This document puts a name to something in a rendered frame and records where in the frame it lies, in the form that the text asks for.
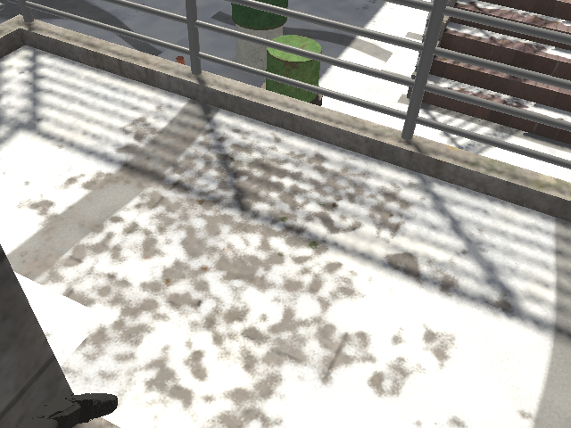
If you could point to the left robot hand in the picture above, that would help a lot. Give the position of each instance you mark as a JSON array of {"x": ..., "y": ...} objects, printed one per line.
[{"x": 68, "y": 410}]

